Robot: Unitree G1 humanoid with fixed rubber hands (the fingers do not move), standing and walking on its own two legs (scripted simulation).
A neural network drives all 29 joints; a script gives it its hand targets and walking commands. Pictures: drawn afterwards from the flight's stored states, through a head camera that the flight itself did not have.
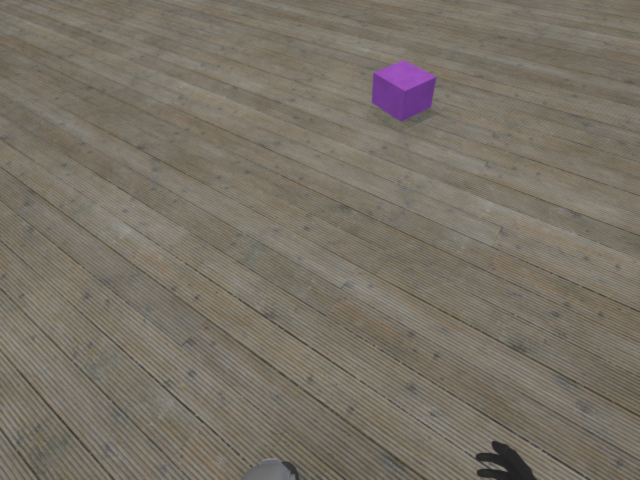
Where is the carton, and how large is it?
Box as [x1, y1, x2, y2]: [372, 60, 435, 121]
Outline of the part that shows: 404,60 374,72 372,90 372,102 401,121 430,107 435,81 435,76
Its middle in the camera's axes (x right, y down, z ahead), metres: +0.45 -0.81 +2.17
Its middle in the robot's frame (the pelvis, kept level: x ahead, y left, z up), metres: +2.13 -0.23 -0.68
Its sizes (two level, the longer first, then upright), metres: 0.251 0.226 0.181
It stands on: the floor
